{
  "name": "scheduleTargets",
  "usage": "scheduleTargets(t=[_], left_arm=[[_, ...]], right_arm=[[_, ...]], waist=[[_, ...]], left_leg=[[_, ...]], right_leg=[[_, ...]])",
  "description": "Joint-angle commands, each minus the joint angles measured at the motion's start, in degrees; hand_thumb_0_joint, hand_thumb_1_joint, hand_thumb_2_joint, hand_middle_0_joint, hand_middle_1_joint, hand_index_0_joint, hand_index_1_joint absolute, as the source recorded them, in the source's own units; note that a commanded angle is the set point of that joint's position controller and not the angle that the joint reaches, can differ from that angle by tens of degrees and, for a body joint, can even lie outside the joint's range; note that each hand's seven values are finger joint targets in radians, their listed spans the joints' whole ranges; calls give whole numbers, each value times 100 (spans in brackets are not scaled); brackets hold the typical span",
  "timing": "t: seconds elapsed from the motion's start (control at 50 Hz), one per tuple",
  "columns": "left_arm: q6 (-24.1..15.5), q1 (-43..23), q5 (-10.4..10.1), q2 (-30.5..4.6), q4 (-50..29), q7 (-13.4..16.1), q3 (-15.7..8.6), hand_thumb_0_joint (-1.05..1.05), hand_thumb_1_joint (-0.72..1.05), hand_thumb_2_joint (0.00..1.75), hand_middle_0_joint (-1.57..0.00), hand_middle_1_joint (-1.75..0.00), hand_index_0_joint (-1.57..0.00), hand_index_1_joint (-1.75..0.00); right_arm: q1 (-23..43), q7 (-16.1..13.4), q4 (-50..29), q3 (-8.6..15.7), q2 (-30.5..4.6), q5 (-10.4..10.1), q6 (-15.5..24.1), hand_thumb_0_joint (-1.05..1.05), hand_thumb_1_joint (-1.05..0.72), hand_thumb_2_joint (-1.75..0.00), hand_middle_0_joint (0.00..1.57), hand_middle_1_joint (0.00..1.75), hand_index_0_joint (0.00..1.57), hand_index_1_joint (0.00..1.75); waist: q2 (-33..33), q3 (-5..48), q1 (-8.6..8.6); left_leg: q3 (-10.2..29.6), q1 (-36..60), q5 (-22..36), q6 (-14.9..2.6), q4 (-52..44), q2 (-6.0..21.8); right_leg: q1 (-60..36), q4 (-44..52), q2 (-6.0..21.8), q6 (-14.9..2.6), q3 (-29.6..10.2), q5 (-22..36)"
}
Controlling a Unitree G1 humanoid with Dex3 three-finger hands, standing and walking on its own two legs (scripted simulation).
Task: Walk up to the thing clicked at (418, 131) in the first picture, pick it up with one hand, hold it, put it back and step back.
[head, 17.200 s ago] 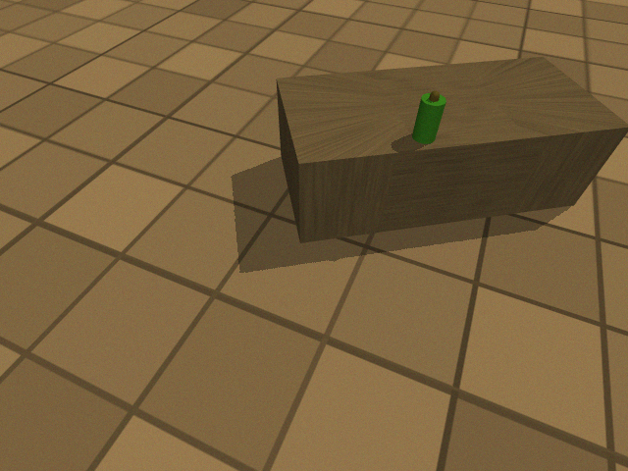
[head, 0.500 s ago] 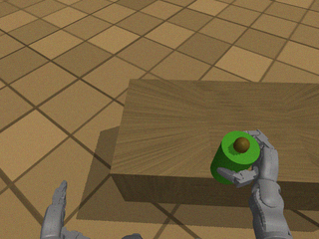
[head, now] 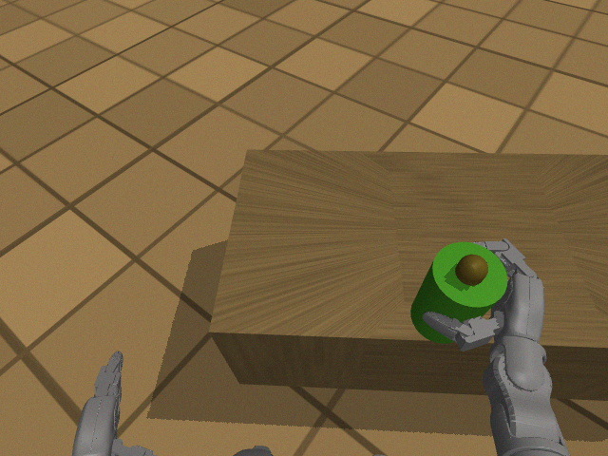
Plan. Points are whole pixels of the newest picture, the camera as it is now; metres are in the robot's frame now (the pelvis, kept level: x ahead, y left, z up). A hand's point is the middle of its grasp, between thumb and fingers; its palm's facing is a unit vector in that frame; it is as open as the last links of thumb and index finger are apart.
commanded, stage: hold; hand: right
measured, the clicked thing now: (455, 293) +0.32 -0.17 +0.02
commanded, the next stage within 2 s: crouch in 0.90 s
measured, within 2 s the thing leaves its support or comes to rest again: neither
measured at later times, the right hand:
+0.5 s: hand (466, 293) +0.32 -0.18 +0.04, palm faces +0.24 +0.97 -0.06, open 11.4 cm
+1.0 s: hand (453, 298) +0.32 -0.16 +0.03, palm faces +0.22 +0.97 -0.04, open 11.4 cm
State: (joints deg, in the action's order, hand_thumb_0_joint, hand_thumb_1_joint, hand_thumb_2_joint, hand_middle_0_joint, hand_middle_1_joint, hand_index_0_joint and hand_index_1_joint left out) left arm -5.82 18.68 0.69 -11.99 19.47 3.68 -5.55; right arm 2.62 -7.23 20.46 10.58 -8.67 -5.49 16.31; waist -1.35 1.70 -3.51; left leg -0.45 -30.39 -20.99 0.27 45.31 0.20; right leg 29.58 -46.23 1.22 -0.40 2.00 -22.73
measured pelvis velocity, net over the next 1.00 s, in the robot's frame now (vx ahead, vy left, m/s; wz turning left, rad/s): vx -0.01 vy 0.00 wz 0.00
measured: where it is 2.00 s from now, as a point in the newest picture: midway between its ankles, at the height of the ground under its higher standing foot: outside the picture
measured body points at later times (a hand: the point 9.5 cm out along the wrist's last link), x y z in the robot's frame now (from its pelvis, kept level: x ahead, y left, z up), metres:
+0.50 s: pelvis -0.01 +0.00 +0.00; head +0.04 -0.01 +0.45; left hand +0.16 +0.26 -0.05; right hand +0.30 -0.23 +0.04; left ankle +0.02 +0.12 -0.71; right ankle +0.01 -0.11 -0.71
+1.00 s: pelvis -0.01 +0.00 +0.00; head +0.03 -0.01 +0.45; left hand +0.16 +0.26 -0.04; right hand +0.30 -0.22 +0.03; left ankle +0.02 +0.12 -0.71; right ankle +0.01 -0.11 -0.71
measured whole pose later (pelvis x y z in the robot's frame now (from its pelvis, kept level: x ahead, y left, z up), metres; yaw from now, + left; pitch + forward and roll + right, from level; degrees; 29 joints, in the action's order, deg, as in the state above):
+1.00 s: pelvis -0.01 +0.00 +0.00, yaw +0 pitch +6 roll +0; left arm -6.7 17.6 1.2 -12.1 18.7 3.9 -3.6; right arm 2.9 -6.9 22.2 8.0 -7.2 -5.3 15.6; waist -0.3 2.7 -3.5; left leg -0.6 -31.1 -20.5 0.4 45.5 0.4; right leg 30.4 -46.4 1.0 -0.5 1.8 -22.1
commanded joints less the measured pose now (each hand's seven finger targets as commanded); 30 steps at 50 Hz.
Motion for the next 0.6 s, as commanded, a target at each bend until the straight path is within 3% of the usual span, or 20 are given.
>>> scheduleTargets(t=[0.0, 0.02, 0.06, 0.08, 0.1, 0.12, 0.18, 0.2, 0.22, 0.24, 0.26, 0.32, 0.34, 0.36, 0.38, 0.4, 0.44, 0.48, 0.54, 0.58], left_arm=[[-411, -619, -2, -461, -1159, -8, 1, 0, -57, 7, -6, -6, -5, -7], [-404, -484, 14, -621, -1005, 26, -178, 0, -57, 7, -6, -6, -5, -7], [-391, -384, 33, -658, -1088, 43, -118, 0, -57, 7, -6, -6, -5, -7], [-381, -237, 37, -951, -1120, 71, -394, 0, -57, 7, -6, -6, -5, -7], [-400, -461, 19, -843, -1487, 59, -200, 0, -56, 6, -6, -6, -5, -7], [-326, 5, 38, -1023, -929, 96, -495, 0, -56, 5, -6, -6, -6, -6], [-284, 143, -3, -922, -1069, 95, -465, 0, -55, 5, -6, -6, -6, -6], [-293, 97, -5, -1008, -996, 92, -588, 0, -55, 5, -5, -6, -6, -6], [-281, -21, -13, -778, -964, 62, -403, 0, -55, 5, -6, -6, -6, -6], [-311, -101, -27, -783, -1086, 43, -414, 0, -55, 5, -6, -6, -6, -6], [-309, -221, -33, -692, -1077, 39, -338, 0, -55, 6, -5, -6, -6, -6], [-376, -491, -43, -601, -957, 32, -218, 0, -56, 7, -6, -6, -5, -7], [-373, -533, -31, -501, -974, 20, -118, 0, -57, 7, -6, -6, -5, -7], [-439, -650, -17, -666, -1116, 43, -202, 0, -57, 7, -6, -6, -5, -7], [-433, -596, -6, -591, -1145, 41, -164, 0, -57, 7, -6, -6, -5, -7], [-460, -457, 1, -692, -1155, 63, -214, 0, -57, 7, -6, -6, -5, -7], [-426, -204, 6, -623, -1027, 52, -115, 0, -57, 6, -6, -6, -5, -7], [-423, -157, 23, -823, -1081, 91, -241, 0, -56, 6, -6, -6, -5, -7], [-322, -100, -6, -952, -1035, 113, -395, 0, -55, 5, -6, -6, -5, -6], [-323, -107, -12, -992, -1146, 104, -455, 0, -54, 4, -5, -6, -6, -5]], right_arm=[[2501, 117, -2505, -408, -277, -159, 933, 0, 6, -129, 114, 139, 121, 139], [2480, 106, -2449, -385, -303, -168, 927, 0, 7, -130, 114, 139, 122, 139], [2199, 92, -2224, -306, -338, -169, 871, 0, 10, -131, 114, 140, 122, 140], [2009, 57, -2010, -152, -408, -178, 840, 0, 10, -132, 115, 142, 124, 142], [1816, 60, -1653, 22, -502, -172, 821, 0, 9, -133, 116, 143, 125, 143], [2290, 9, -2093, 225, -759, -197, 887, 0, 10, -133, 116, 143, 125, 143], [2198, -58, -2257, 597, -1100, -216, 922, 0, 8, -130, 116, 141, 124, 141], [2026, -75, -2006, 531, -924, -216, 887, 0, 7, -130, 115, 140, 123, 140], [2398, -116, -2639, 670, -1153, -231, 983, 0, 7, -128, 114, 139, 122, 139], [2337, -109, -2413, 558, -1046, -214, 983, 0, 2, -128, 115, 138, 122, 138], [2522, -114, -2771, 506, -1048, -215, 1027, 0, 3, -127, 114, 137, 122, 137], [2348, -21, -2279, -154, -483, -177, 959, 0, 2, -128, 115, 137, 122, 137], [2652, -23, -2688, -227, -493, -172, 993, 0, 3, -128, 114, 138, 121, 138], [2426, 28, -2340, -424, -293, -143, 951, 0, 4, -128, 114, 137, 121, 137], [2715, 29, -3009, -400, -414, -149, 987, 0, 8, -129, 113, 138, 121, 138], [2498, 59, -2614, -503, -320, -123, 909, 0, 9, -129, 113, 138, 121, 138], [2320, 79, -2533, -497, -295, -146, 835, 0, 10, -130, 113, 140, 122, 140], [2101, 44, -2059, -248, -325, -185, 742, 0, 12, -132, 115, 143, 124, 143], [2085, -48, -1726, 416, -817, -228, 709, 0, 8, -134, 118, 145, 127, 145], [2247, -78, -1954, 587, -977, -237, 776, 0, 7, -131, 117, 142, 125, 142]], waist=[[765, 2205, 3], [715, 2340, -56], [463, 2279, -38], [261, 2352, -91], [-63, 2392, -69], [195, 2288, -79], [165, 2011, 20], [101, 1833, 1], [450, 1923, 128], [459, 1747, 74], [529, 1851, 161], [675, 1468, 2], [874, 1780, 38], [723, 1896, -59], [918, 2327, 4], [739, 2287, -127], [672, 2348, -65], [206, 2278, -106], [-29, 1987, 8], [-37, 1962, 54]], left_leg=[[-52, 496, 1551, -20, -450, -82], [-62, 453, 1602, -14, -433, -96], [-80, 536, 1575, 8, -493, -92], [-86, 599, 1655, 27, -490, -92], [-104, 788, 1746, 73, -518, -81], [-71, 715, 1726, 64, -510, -60], [-34, 782, 1617, 76, -588, -31], [-62, 677, 1560, 74, -556, -50], [-57, 662, 1524, 42, -511, -43], [-65, 608, 1355, 23, -519, -54], [-58, 611, 1366, 1, -470, -53], [-63, 259, 925, -22, -483, -67], [-29, 319, 1032, -39, -464, -40], [-64, 279, 1080, -21, -459, -70], [-40, 372, 1334, -36, -412, -63], [-73, 351, 1388, -13, -432, -97], [-80, 401, 1536, -2, -428, -88], [-156, 493, 1640, 44, -458, -111], [-126, 646, 1506, 64, -560, -55], [-96, 797, 1418, 72, -590, -49]], right_leg=[[-1246, 556, 9, 82, -267, 1932], [-1284, 514, 22, 83, -291, 2071], [-1164, 530, -11, 57, -280, 1918], [-1170, 530, -21, 36, -272, 1863], [-1080, 505, -47, -5, -244, 1763], [-1042, 511, -64, -6, -220, 1646], [-966, 561, -116, -41, -177, 1441], [-884, 599, -100, -36, -193, 1392], [-936, 626, -91, -5, -201, 1462], [-893, 676, -83, 3, -207, 1297], [-931, 678, -60, 26, -230, 1379], [-754, 751, 7, 45, -299, 942], [-815, 685, -15, 56, -248, 1028], [-990, 674, 20, 61, -291, 1134], [-1224, 583, 8, 76, -276, 1526], [-1346, 560, 23, 74, -295, 1697], [-1380, 504, 2, 85, -295, 2020], [-1276, 538, 12, 66, -331, 1991], [-816, 606, -70, -22, -255, 1423], [-796, 654, -81, -38, -217, 1259]])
